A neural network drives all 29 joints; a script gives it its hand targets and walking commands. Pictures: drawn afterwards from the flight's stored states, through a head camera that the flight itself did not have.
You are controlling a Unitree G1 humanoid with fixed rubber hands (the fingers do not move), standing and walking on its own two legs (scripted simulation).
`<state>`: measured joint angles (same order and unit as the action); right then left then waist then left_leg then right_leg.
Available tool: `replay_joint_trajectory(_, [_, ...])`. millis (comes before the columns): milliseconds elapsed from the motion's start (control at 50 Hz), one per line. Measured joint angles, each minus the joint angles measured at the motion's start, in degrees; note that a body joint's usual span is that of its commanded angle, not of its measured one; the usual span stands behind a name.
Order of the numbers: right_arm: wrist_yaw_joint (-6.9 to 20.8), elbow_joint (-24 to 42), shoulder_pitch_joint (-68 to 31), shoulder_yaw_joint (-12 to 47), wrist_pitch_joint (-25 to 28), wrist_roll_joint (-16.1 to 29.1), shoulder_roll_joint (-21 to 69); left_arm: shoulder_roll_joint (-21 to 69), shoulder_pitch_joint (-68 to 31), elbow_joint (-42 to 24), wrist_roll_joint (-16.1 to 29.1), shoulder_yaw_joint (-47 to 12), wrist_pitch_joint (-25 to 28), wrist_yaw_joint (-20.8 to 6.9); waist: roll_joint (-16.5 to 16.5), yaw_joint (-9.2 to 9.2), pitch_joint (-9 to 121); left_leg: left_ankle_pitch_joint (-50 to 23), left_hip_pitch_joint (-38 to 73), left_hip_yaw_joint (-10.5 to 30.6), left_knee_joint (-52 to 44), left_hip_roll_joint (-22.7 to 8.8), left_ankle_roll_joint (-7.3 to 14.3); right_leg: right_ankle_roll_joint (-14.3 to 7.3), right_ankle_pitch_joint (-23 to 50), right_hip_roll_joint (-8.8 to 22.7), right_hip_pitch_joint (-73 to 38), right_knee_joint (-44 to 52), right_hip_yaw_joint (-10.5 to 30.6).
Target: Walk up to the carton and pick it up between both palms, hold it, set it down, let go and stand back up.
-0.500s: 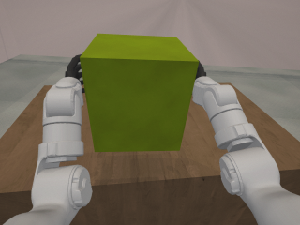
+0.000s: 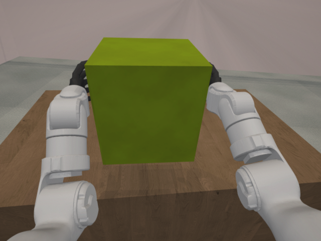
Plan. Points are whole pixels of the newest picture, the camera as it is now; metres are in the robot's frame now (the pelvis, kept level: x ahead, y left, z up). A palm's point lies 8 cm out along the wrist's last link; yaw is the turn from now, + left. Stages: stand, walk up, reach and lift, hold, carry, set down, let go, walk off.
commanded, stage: hold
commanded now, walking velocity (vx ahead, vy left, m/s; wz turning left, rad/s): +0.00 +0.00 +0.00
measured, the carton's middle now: (148, 98) +0.40 +0.01 +0.25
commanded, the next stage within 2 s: set down in 0.66 s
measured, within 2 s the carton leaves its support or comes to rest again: neither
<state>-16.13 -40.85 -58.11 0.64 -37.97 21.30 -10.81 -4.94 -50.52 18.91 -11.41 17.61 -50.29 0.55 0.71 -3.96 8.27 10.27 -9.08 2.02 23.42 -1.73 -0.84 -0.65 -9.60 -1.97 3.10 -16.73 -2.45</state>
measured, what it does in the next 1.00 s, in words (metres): stands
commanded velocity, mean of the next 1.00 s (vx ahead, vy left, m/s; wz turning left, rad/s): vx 0.00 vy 0.00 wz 0.00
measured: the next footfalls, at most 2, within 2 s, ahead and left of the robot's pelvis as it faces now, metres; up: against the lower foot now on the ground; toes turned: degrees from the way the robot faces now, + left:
none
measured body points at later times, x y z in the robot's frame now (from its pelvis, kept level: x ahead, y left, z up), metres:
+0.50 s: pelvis -0.01 +0.00 +0.00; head -0.09 +0.02 +0.44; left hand +0.38 +0.16 +0.29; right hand +0.38 -0.15 +0.28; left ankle +0.03 +0.12 -0.75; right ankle +0.00 -0.11 -0.75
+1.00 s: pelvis +0.01 -0.01 +0.00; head -0.07 +0.02 +0.44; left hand +0.40 +0.17 +0.29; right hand +0.41 -0.15 +0.28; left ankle +0.03 +0.12 -0.75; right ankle +0.00 -0.11 -0.75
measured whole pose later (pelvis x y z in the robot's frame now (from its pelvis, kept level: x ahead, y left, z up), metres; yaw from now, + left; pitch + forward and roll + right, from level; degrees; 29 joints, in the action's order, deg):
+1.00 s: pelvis +0.01 -0.01 +0.00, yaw +1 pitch -7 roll -1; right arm -12.8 -51.0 -60.4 -7.8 -23.7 10.3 -5.3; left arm -4.6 -55.4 29.4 -17.7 24.1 -36.8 -2.9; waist 2.1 -4.1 4.1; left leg 9.0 -3.0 2.4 19.1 -0.9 -0.9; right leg -0.8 -10.0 -1.2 -1.9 -15.2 -2.8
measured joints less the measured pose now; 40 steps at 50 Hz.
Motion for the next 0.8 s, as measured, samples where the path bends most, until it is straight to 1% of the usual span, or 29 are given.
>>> replay_joint_trajectory(80, [-0.14, 1.53, 1.04, 0.52, -0.03, 0.64, -0.21, 0.68, 1.00, -1.97, -0.34, 0.20, -0.42, 0.10, -0.14, -0.04, -0.32, 0.03, 0.59, -0.18, -0.09, 0.01, 0.07, 0.10, 0.11, 0.03, -0.56, 0.20, 0.19])
replay_joint_trajectory(220, [0.32, 0.55, 1.15, -0.73, 0.16, -0.39, 0.53, 0.92, 0.56, -1.12, -0.69, 0.75, -0.64, 0.16, -0.15, 0.13, 0.08, -0.32, 0.40, -0.45, -0.40, 0.16, 0.17, 0.12, 0.04, 0.21, 0.11, -0.39, 0.44])
replay_joint_trajectory(360, [0.73, -1.50, -0.39, -1.21, 0.69, -1.08, 0.49, 0.48, -1.55, 1.38, -0.83, 1.25, -0.07, 0.16, -0.15, 0.69, -0.06, -0.58, 0.15, -0.61, -0.42, 0.17, 0.19, 0.08, 0.02, 0.23, 0.69, -0.97, 0.60])
replay_joint_trajectory(460, [1.27, -3.87, -1.89, -2.22, 0.82, -1.94, 0.56, 0.00, -2.66, 3.71, -0.71, 0.93, 0.42, 0.25, -0.47, 0.77, 0.16, -0.68, -0.28, -0.40, -0.44, 0.20, 0.15, -0.01, 0.04, 0.24, 1.07, -1.00, 0.41])
replay_joint_trajectory(560, [1.25, -2.88, -1.41, -1.14, 0.92, -1.76, 0.04, -0.03, -2.55, 3.95, -0.25, 0.73, 1.34, 0.35, -0.51, 0.68, 0.67, -0.83, -0.47, -0.18, -0.77, 0.13, 0.04, -0.07, 0.24, 0.15, 1.10, -0.44, 0.22])
replay_joint_trajectory(600, [1.16, -3.45, -1.61, -0.91, 0.96, -1.53, -0.03, 0.17, -2.79, 4.49, -0.51, 1.25, 1.41, 0.30, -0.37, 0.76, 0.70, -0.77, -0.24, -0.26, -0.89, 0.10, 0.03, -0.10, 0.12, 0.12, 0.99, -0.50, 0.30])
replay_joint_trajectory(700, [1.02, -3.95, -1.86, 0.03, 0.71, -1.34, 0.01, 0.03, -2.52, 4.41, -0.56, 1.64, 0.99, -0.01, -0.24, 0.55, 0.55, -0.65, 0.05, -0.22, -1.07, 0.07, -0.05, -0.18, -0.08, 0.08, 0.75, -0.46, 0.28])
replay_joint_trajectory(800, [0.62, -3.67, -1.72, 0.18, 3.33, -1.35, 0.55, -0.45, -1.99, 3.73, 0.14, 1.66, 3.25, 0.03, -0.05, -0.24, -0.36, -0.79, 0.76, 0.42, -1.46, 0.24, -0.24, -0.21, -0.06, 0.18, -0.34, 0.20, -0.35])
